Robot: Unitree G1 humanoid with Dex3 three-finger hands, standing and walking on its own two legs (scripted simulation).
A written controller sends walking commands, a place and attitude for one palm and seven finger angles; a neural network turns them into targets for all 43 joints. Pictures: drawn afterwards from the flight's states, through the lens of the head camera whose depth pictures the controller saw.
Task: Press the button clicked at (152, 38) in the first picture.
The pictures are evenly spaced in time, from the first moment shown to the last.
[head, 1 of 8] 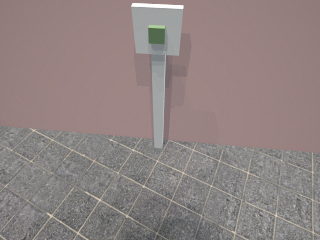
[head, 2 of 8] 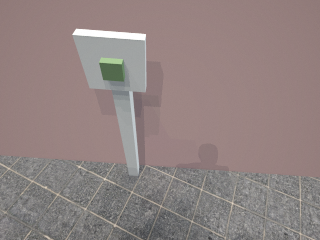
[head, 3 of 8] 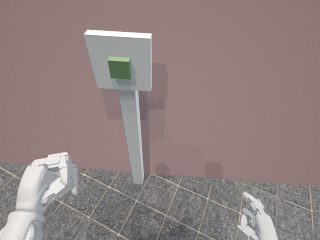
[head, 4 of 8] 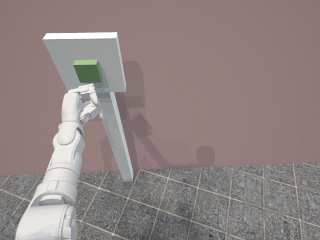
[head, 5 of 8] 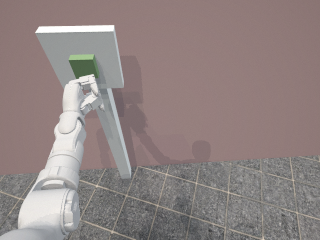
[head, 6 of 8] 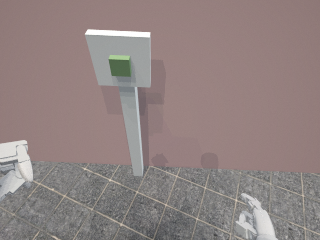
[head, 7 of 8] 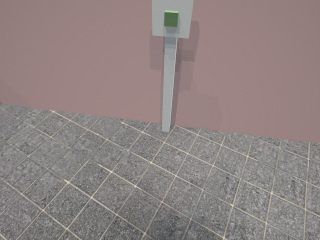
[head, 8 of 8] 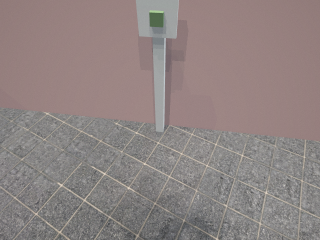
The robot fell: no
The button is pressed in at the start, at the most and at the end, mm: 0 8 0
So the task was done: yes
